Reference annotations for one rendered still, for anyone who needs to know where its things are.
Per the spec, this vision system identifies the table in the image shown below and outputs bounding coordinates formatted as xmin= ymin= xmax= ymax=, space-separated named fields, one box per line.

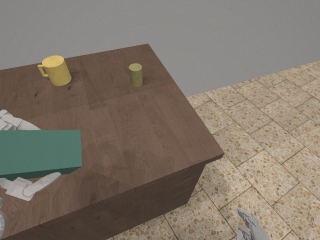
xmin=0 ymin=43 xmax=225 ymax=240

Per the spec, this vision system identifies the left robot hand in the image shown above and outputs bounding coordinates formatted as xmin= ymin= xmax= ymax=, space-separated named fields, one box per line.
xmin=0 ymin=109 xmax=61 ymax=201

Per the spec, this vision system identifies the sponge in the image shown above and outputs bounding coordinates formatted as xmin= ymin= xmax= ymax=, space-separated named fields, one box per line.
xmin=0 ymin=130 xmax=82 ymax=181

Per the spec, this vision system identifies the right robot hand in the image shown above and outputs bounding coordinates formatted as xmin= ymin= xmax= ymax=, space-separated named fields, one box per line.
xmin=234 ymin=207 xmax=270 ymax=240

